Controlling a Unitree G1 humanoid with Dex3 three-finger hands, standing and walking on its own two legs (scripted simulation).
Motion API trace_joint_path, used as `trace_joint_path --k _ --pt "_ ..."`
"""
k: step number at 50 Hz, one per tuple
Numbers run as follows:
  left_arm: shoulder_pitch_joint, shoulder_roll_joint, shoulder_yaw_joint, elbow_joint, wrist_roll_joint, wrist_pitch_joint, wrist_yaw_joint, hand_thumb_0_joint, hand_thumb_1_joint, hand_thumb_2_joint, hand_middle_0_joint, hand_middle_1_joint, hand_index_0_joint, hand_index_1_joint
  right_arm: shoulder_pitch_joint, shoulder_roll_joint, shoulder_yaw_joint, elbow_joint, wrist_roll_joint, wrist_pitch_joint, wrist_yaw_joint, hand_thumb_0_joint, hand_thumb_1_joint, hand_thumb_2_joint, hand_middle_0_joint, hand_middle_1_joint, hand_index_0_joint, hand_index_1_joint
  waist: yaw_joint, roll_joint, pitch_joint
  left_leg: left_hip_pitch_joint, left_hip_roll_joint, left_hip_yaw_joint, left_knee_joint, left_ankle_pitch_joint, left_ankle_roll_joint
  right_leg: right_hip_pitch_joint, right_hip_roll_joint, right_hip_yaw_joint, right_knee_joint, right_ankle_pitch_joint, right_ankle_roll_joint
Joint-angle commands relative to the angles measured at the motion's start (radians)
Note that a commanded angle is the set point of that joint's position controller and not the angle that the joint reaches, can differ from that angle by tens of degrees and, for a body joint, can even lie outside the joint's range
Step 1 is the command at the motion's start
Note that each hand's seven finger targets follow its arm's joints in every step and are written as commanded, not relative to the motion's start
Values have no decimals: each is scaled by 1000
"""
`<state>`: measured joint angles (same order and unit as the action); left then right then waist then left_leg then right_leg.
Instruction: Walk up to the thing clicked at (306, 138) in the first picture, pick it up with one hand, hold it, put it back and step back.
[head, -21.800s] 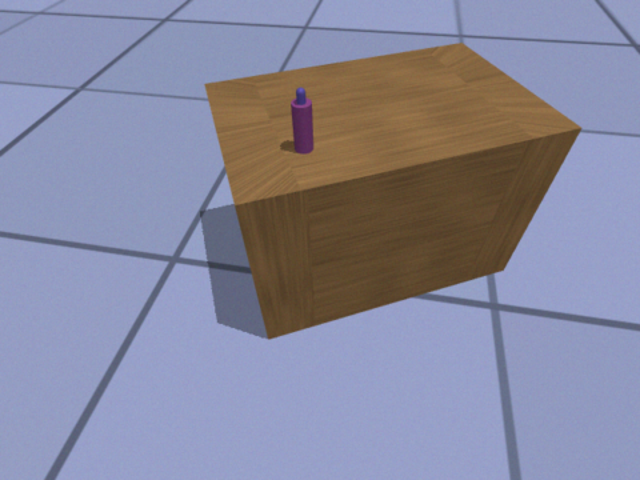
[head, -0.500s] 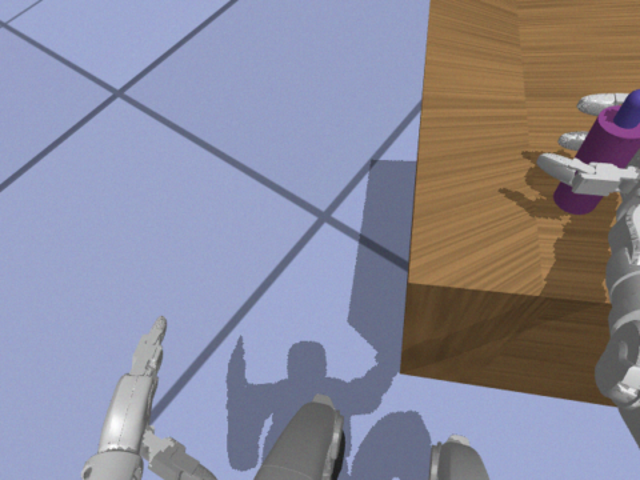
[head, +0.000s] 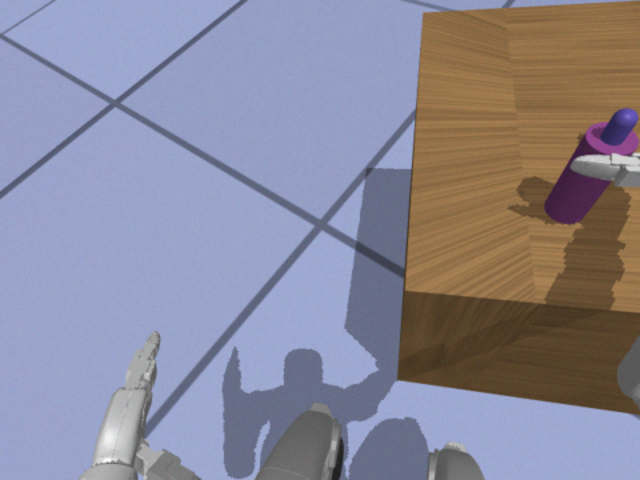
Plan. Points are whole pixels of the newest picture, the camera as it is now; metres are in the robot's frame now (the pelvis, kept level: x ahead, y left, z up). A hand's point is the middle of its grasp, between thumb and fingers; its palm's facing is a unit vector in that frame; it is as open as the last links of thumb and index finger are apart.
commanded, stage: withdraw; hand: right
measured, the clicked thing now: (592, 167) +0.51 -0.21 +0.05
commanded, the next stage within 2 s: rise in 0.06 s
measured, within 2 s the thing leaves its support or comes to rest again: neither
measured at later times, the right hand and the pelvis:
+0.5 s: hand out of the picture +0.47 -0.37 +0.13, palm faces +0.43 +0.86 -0.28, open 17.4 cm; pelvis +0.03 -0.01 +0.05, yaw -1 degrees
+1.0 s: hand out of the picture +0.26 -0.28 +0.12, palm faces +0.36 +0.85 -0.38, open 17.4 cm; pelvis +0.04 +0.00 +0.06, yaw -2 degrees
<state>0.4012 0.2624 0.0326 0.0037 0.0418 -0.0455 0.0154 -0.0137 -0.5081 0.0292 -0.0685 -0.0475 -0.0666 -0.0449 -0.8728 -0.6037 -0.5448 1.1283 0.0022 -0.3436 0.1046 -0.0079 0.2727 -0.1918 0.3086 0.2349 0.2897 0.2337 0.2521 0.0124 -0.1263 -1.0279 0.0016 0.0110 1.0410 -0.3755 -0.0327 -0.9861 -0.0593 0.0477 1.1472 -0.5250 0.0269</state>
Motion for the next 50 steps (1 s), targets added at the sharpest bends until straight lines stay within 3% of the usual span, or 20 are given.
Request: trace_joint_path --k 1,4,7,9,10,13,17,21,26,27,28,30,32,34,36,37,41,42,45,50 --pt "-71 177 100 -133 -18 -52 33 0 -538 36 -53 -41 -51 -44 -582 -414 -19 -332 25 -29 23 0 386 -20 99 35 81 35 -59 -304 -578 371 -31 23 -149 227 50 400 34 -26 -215 350 -15" --pt "-35 131 52 17 -29 -55 30 0 -548 39 -53 -40 -48 -45 -384 -258 56 -53 47 32 78 0 415 -21 91 35 77 35 -44 -174 -355 365 -33 35 -188 212 45 285 37 -21 -252 308 -25" --pt "-139 140 41 -39 -37 -77 36 0 -548 30 -57 -42 -55 -43 -452 -297 54 -92 51 52 125 0 393 -33 88 36 75 36 -49 -145 -437 395 -30 28 -201 239 39 343 28 -16 -267 346 -32" --pt "-92 154 44 8 -39 -79 38 0 -575 69 -71 -53 -57 -68 -422 -251 81 -16 70 72 156 0 391 -59 72 51 71 51 -31 -98 -373 379 -35 41 -220 218 36 339 30 -8 -289 334 -31" --pt "-135 187 70 -75 -47 -61 40 0 -558 61 -67 -54 -56 -63 -359 -509 30 7 -52 116 97 0 427 -55 70 54 70 54 -134 -125 -395 456 -22 38 -248 200 42 358 44 -27 -332 345 -17" --pt "45 181 97 -16 -57 -25 18 0 -550 57 -61 -51 -54 -57 -395 -321 145 -30 -35 160 45 0 490 -45 64 57 68 56 -48 -105 -369 442 -30 39 -265 278 39 432 42 -38 -334 420 -20" --pt "72 159 77 74 -64 4 -15 0 -534 52 -52 -40 -46 -46 -420 -552 45 -184 -68 206 -6 0 550 -36 60 58 65 58 -131 -194 -423 499 -17 32 -277 351 50 493 51 -54 -351 515 -11" --pt "-72 178 89 58 -77 8 -34 0 -536 63 -51 -46 -51 -45 -365 -572 9 -214 -79 232 -54 0 589 -42 57 55 55 55 -188 -198 -452 605 -9 29 -291 398 58 485 58 -61 -379 546 -8" --pt "-174 167 54 7 -82 1 -22 0 -551 77 -50 -45 -44 -51 -175 -393 66 -193 -60 239 -89 0 584 -45 57 55 54 55 -201 -181 -495 636 -25 48 -314 409 57 583 37 -55 -400 652 9" --pt "-173 169 64 7 -85 -2 -18 0 -548 77 -51 -45 -45 -51 -180 -314 137 -207 -54 241 -88 0 579 -47 57 55 54 55 -179 -177 -488 613 -28 51 -316 410 57 628 32 -53 -398 690 13" --pt "-173 180 73 -32 -86 -8 -13 0 -546 72 -52 -43 -46 -48 -130 -303 142 -242 -50 242 -93 0 570 -48 58 55 54 55 -188 -186 -490 614 -26 50 -325 410 57 646 33 -57 -402 701 12" --pt "2 161 73 75 -86 9 -12 0 -552 70 -53 -40 -45 -48 98 -284 124 -242 -37 266 -99 0 563 -48 59 54 54 54 -205 -150 -389 632 -27 61 -341 410 58 613 37 -62 -427 680 9" --pt "103 155 86 119 -96 36 -19 0 -548 69 -53 -42 -47 -49 271 -289 99 -432 -14 288 -98 0 560 -48 59 54 54 54 -226 -169 -332 657 -19 59 -354 423 58 610 41 -74 -450 676 4" --pt "64 126 77 92 -103 41 -30 0 -523 53 -55 -50 -58 -46 299 -140 205 -674 23 309 -79 0 544 -48 60 53 55 54 -223 -197 -308 625 -22 63 -357 408 59 650 35 -76 -453 703 6" --pt "75 98 63 195 -116 67 -37 0 -528 54 -54 -50 -55 -47 514 -179 142 -807 41 340 -95 0 546 -47 59 54 55 54 -257 -189 -144 617 -24 71 -383 332 61 575 35 -79 -492 601 4" --pt "42 87 60 199 -117 72 -39 0 -540 60 -53 -46 -51 -48 554 -120 175 -883 51 348 -98 0 551 -47 59 54 55 54 -255 -176 -133 631 -23 68 -386 327 62 565 34 -80 -502 573 5" --pt "-48 180 151 161 -111 73 -12 0 -545 68 -54 -50 -49 -55 675 -139 124 -1254 72 360 -131 0 540 -50 58 54 54 54 -260 -190 -177 669 -15 65 -391 325 55 620 33 -73 -510 547 1" --pt "-99 167 149 142 -112 66 -2 0 -540 62 -54 -49 -51 -52 695 -79 163 -1338 78 352 -138 0 542 -49 58 54 54 54 -266 -176 -176 684 -14 68 -387 319 54 629 31 -69 -513 529 1" --pt "-157 211 191 92 -104 48 50 0 -539 61 -51 -47 -47 -51 895 -88 108 -1411 79 341 -182 0 560 -47 56 56 54 56 -279 -82 -186 736 -13 73 -379 325 47 634 33 -55 -509 523 -4" --pt "-88 168 198 66 -94 37 90 0 -528 51 -50 -38 -48 -40 1167 72 157 -1427 80 326 -194 0 584 -49 49 60 52 60 -274 5 -81 719 6 67 -402 242 28 587 51 -69 -512 381 -24"
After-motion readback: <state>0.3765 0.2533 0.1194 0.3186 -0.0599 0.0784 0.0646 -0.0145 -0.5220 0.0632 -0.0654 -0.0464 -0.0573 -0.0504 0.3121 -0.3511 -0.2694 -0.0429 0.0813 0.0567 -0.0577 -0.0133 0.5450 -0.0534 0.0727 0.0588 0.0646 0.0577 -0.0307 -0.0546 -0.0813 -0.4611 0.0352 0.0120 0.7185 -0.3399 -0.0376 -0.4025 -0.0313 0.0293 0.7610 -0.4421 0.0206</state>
